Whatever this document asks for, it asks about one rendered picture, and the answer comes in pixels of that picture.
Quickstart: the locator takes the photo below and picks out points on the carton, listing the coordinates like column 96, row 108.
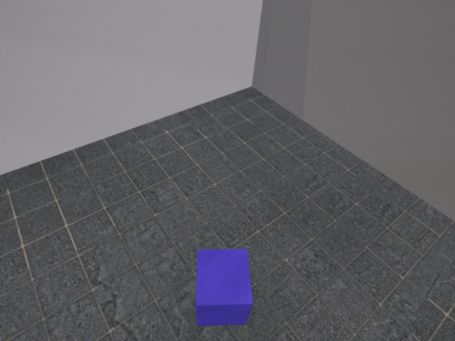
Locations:
column 223, row 287

